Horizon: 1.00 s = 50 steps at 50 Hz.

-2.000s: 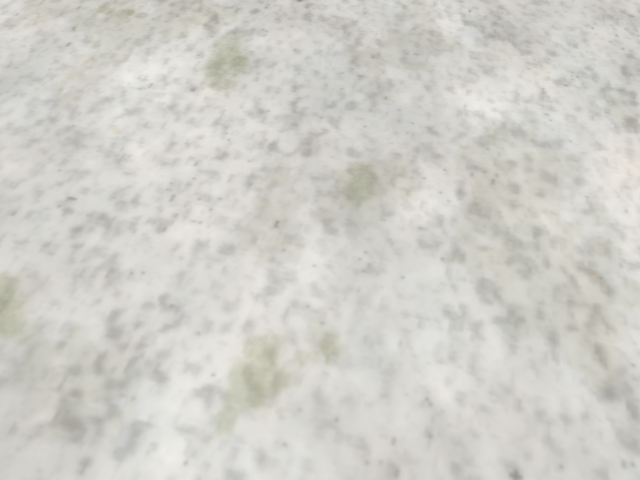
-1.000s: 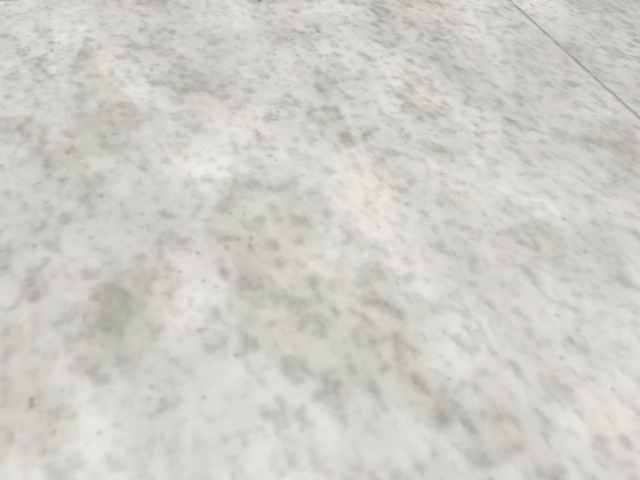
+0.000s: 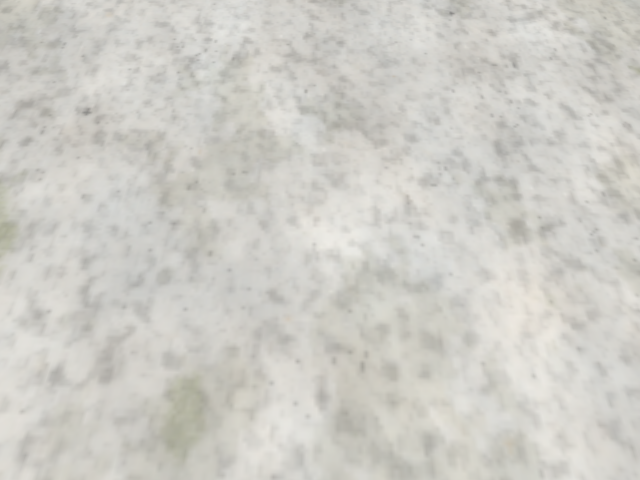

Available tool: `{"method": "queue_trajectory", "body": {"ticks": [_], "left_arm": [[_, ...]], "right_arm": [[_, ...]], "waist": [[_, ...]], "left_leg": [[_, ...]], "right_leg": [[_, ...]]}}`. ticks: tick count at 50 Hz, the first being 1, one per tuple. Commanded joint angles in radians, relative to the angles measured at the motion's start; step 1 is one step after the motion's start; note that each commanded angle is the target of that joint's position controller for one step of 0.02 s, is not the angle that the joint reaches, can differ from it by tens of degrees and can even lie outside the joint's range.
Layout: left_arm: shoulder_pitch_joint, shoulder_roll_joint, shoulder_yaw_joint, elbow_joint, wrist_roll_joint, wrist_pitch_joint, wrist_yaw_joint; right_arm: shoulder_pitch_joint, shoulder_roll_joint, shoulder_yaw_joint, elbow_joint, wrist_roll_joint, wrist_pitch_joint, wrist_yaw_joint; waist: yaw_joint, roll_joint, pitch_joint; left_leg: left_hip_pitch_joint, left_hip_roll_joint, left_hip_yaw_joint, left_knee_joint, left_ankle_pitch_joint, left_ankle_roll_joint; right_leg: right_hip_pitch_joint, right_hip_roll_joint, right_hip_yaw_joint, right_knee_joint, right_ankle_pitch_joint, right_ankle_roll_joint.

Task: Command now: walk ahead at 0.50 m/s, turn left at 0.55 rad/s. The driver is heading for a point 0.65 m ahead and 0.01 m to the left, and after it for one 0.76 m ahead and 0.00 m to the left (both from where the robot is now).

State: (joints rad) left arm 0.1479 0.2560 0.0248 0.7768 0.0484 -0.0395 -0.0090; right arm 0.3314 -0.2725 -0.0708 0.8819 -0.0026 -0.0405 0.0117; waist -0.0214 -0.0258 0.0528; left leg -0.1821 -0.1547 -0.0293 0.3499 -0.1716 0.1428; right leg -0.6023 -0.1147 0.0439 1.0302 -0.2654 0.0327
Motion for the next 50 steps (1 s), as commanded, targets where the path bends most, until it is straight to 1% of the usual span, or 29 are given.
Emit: {"method": "queue_trajectory", "body": {"ticks": [1, 6, 9, 11, 13, 14, 15, 16, 17, 18, 19, 20, 23, 25, 30, 33, 36, 37, 38, 39, 40, 41, 42, 43, 44, 45, 46, 48, 50], "left_arm": [[-0.022, 0.073, 0.016, -0.063, 0.000, 0.010, -0.003], [-0.178, 0.076, 0.009, -0.118, -0.012, 0.002, -0.010], [-0.234, 0.086, 0.005, -0.150, -0.019, -0.011, -0.012], [-0.174, 0.107, 0.010, -0.143, -0.021, -0.020, -0.011], [0.009, 0.140, 0.027, -0.084, -0.020, -0.033, 0.003], [0.139, 0.176, 0.041, -0.055, -0.007, -0.047, 0.015], [0.280, 0.255, 0.058, -0.054, 0.016, -0.051, 0.030], [0.261, 0.316, 0.078, -0.033, 0.012, -0.034, 0.024], [0.194, 0.214, 0.062, -0.040, -0.011, -0.026, 0.015], [0.132, 0.138, 0.046, -0.049, -0.021, -0.027, 0.009], [0.100, 0.108, 0.037, -0.044, -0.016, -0.030, 0.006], [0.108, 0.099, 0.032, -0.029, -0.017, -0.036, 0.008], [0.168, 0.102, 0.032, 0.019, -0.030, -0.062, 0.000], [0.192, 0.113, 0.036, 0.041, -0.038, -0.069, -0.003], [0.249, 0.110, 0.035, 0.087, -0.042, -0.061, -0.006], [0.302, 0.137, 0.041, 0.116, -0.039, -0.057, -0.005], [0.311, 0.150, 0.043, 0.138, -0.034, -0.046, 0.001], [0.306, 0.155, 0.044, 0.144, -0.035, -0.042, 0.004], [0.306, 0.146, 0.040, 0.153, -0.039, -0.036, 0.006], [0.308, 0.124, 0.031, 0.145, -0.045, -0.036, 0.009], [0.332, 0.044, 0.008, 0.095, -0.062, -0.038, 0.010], [0.417, 0.068, 0.024, 0.118, -0.065, -0.029, 0.020], [0.362, 0.114, 0.037, 0.129, -0.046, -0.014, 0.029], [0.313, 0.074, 0.029, 0.124, -0.045, -0.013, 0.027], [0.299, 0.055, 0.027, 0.132, -0.046, -0.005, 0.026], [0.288, 0.060, 0.032, 0.134, -0.033, 0.009, 0.021], [0.306, 0.051, 0.034, 0.145, -0.024, 0.023, 0.015], [0.305, 0.044, 0.041, 0.138, -0.026, 0.041, 0.007], [0.267, 0.039, 0.045, 0.122, -0.024, 0.054, 0.004]], "right_arm": [[0.028, -0.149, -0.035, -0.057, 0.002, -0.018, -0.002], [0.120, -0.155, -0.039, -0.047, -0.003, -0.013, -0.008], [0.142, -0.166, -0.041, -0.051, -0.014, -0.010, -0.016], [0.103, -0.181, -0.044, -0.065, -0.017, -0.012, -0.024], [0.064, -0.186, -0.042, -0.070, -0.015, -0.021, -0.020], [0.068, -0.160, -0.032, -0.067, -0.007, -0.029, -0.012], [0.110, -0.076, -0.009, -0.098, 0.014, -0.037, -0.008], [0.219, -0.061, -0.005, -0.103, 0.014, -0.034, -0.007], [0.179, -0.117, -0.011, -0.068, -0.019, -0.020, -0.015], [0.090, -0.116, -0.009, -0.078, -0.025, -0.020, -0.006], [0.042, -0.100, -0.004, -0.090, -0.025, -0.019, 0.001], [0.021, -0.096, -0.004, -0.097, -0.033, -0.014, 0.008], [0.019, -0.076, 0.005, -0.097, -0.040, 0.003, 0.021], [-0.045, -0.067, 0.012, -0.118, -0.042, 0.006, 0.027], [-0.271, -0.021, 0.049, -0.186, -0.035, -0.001, 0.041], [-0.335, -0.032, 0.053, -0.202, -0.028, -0.004, 0.036], [-0.332, -0.054, 0.047, -0.205, -0.031, -0.009, 0.025], [-0.280, -0.062, 0.041, -0.187, -0.035, -0.013, 0.019], [-0.159, -0.071, 0.033, -0.142, -0.045, -0.024, 0.011], [-0.008, -0.108, 0.019, -0.095, -0.063, -0.037, -0.001], [0.119, -0.197, 0.000, -0.085, -0.082, -0.042, -0.015], [0.121, -0.237, -0.017, -0.071, -0.027, -0.023, -0.015], [0.041, -0.169, -0.005, -0.083, 0.002, -0.020, -0.011], [-0.040, -0.093, 0.018, -0.090, 0.000, -0.027, -0.012], [-0.087, -0.044, 0.032, -0.090, -0.007, -0.032, -0.012], [-0.105, -0.027, 0.039, -0.084, -0.006, -0.035, -0.018], [-0.117, -0.034, 0.038, -0.081, -0.012, -0.038, -0.021], [-0.108, -0.064, 0.030, -0.075, -0.011, -0.047, -0.025], [-0.109, -0.073, 0.026, -0.072, -0.010, -0.045, -0.033]], "waist": [[0.006, 0.056, -0.012], [-0.064, 0.080, -0.014], [-0.078, 0.094, -0.013], [-0.036, 0.110, -0.023], [0.047, 0.095, -0.090], [0.110, 0.037, -0.171], [0.141, -0.096, -0.327], [0.065, -0.292, -0.346], [0.045, -0.109, -0.202], [0.047, -0.009, -0.093], [0.036, -0.001, -0.051], [0.028, -0.042, -0.035], [0.010, -0.076, -0.058], [0.011, -0.071, -0.040], [0.054, -0.070, 0.003], [0.073, -0.067, 0.005], [0.054, -0.064, 0.006], [0.027, -0.060, -0.019], [-0.027, -0.028, -0.073], [-0.082, 0.000, -0.171], [-0.102, 0.166, -0.311], [-0.066, 0.282, -0.393], [-0.038, 0.128, -0.276], [-0.011, 0.108, -0.160], [0.018, 0.086, -0.100], [0.037, 0.103, -0.067], [0.054, 0.115, -0.072], [0.074, 0.107, -0.105], [0.078, 0.107, -0.102]], "left_leg": [[-0.012, 0.250, -0.259, -0.163, 0.212, 0.127], [0.114, 0.247, -0.292, -0.106, 0.270, 0.094], [0.168, 0.265, -0.328, -0.045, 0.365, 0.085], [0.154, 0.278, -0.346, -0.006, 0.401, 0.053], [0.107, 0.247, -0.316, 0.149, 0.555, 0.011], [0.040, 0.185, -0.258, 0.348, 0.506, -0.014], [-0.133, 0.107, -0.166, 0.645, 0.185, -0.047], [-0.365, -0.007, -0.093, 0.821, -0.376, -0.066], [-0.438, 0.078, -0.123, 0.897, -0.299, -0.056], [-0.429, 0.108, -0.116, 0.869, -0.211, -0.059], [-0.413, 0.135, -0.106, 0.820, -0.167, -0.063], [-0.398, 0.151, -0.096, 0.785, -0.155, -0.071], [-0.376, 0.150, -0.073, 0.742, -0.136, -0.091], [-0.434, 0.171, -0.050, 0.694, -0.088, -0.105], [-0.399, 0.210, 0.062, 0.389, 0.088, -0.131], [-0.337, 0.192, 0.091, 0.281, 0.103, -0.113], [-0.281, 0.171, 0.097, 0.217, 0.036, -0.073], [-0.203, 0.147, 0.105, 0.183, 0.010, -0.057], [-0.052, 0.119, 0.113, 0.108, 0.049, -0.034], [0.171, 0.189, 0.042, 0.103, 0.108, -0.001], [0.431, 0.491, -0.291, 0.104, 0.294, 0.072], [0.460, 0.625, -0.547, 0.036, 0.607, 0.196], [0.352, 0.568, -0.383, 0.046, 0.675, 0.179], [0.233, 0.521, -0.250, 0.021, 0.735, 0.147], [0.144, 0.470, -0.162, -0.018, 0.713, 0.093], [0.079, 0.435, -0.104, -0.047, 0.703, 0.060], [0.034, 0.418, -0.055, -0.062, 0.730, 0.048], [0.021, 0.416, 0.002, -0.068, 0.791, 0.054], [0.014, 0.415, 0.050, -0.076, 0.746, 0.060]], "right_leg": [[-0.032, 0.009, -0.037, -0.124, 0.127, 0.030], [-0.069, 0.049, -0.031, -0.311, 0.238, 0.027], [-0.037, 0.082, -0.029, -0.395, 0.207, 0.010], [0.085, 0.098, -0.022, -0.473, 0.164, -0.016], [0.352, 0.144, -0.054, -0.544, 0.123, -0.058], [0.546, 0.079, -0.002, -0.582, 0.116, -0.095], [0.789, -0.176, 0.315, -0.622, -0.113, -0.164], [0.856, -0.323, 0.740, -0.765, -0.129, -0.267], [0.738, -0.291, 0.698, -0.768, -0.249, -0.266], [0.613, -0.234, 0.529, -0.781, -0.199, -0.246], [0.544, -0.180, 0.401, -0.799, -0.077, -0.221], [0.509, -0.143, 0.316, -0.810, 0.042, -0.207], [0.501, -0.105, 0.193, -0.822, 0.300, -0.213], [0.512, -0.104, 0.148, -0.855, 0.330, -0.228], [0.484, -0.047, 0.025, -0.892, 0.400, -0.208], [0.526, -0.075, 0.022, -0.866, 0.453, -0.199], [0.596, -0.114, 0.027, -0.796, 0.573, -0.188], [0.610, -0.109, 0.013, -0.720, 0.689, -0.177], [0.598, -0.070, -0.025, -0.562, 0.792, -0.154], [0.488, -0.026, -0.055, -0.366, 0.679, -0.126], [0.243, 0.068, -0.121, -0.033, 0.199, -0.084], [0.108, 0.198, -0.073, 0.202, -0.298, -0.069], [0.075, 0.137, 0.020, 0.239, -0.265, -0.076], [0.064, 0.107, 0.018, 0.203, -0.223, -0.075], [0.090, 0.078, 0.015, 0.135, -0.187, -0.071], [0.122, 0.066, 0.012, 0.085, -0.154, -0.063], [0.170, 0.079, -0.004, 0.085, -0.119, -0.054], [0.188, 0.100, -0.018, 0.088, -0.068, -0.044], [0.154, 0.096, -0.030, 0.060, -0.024, -0.036]]}}
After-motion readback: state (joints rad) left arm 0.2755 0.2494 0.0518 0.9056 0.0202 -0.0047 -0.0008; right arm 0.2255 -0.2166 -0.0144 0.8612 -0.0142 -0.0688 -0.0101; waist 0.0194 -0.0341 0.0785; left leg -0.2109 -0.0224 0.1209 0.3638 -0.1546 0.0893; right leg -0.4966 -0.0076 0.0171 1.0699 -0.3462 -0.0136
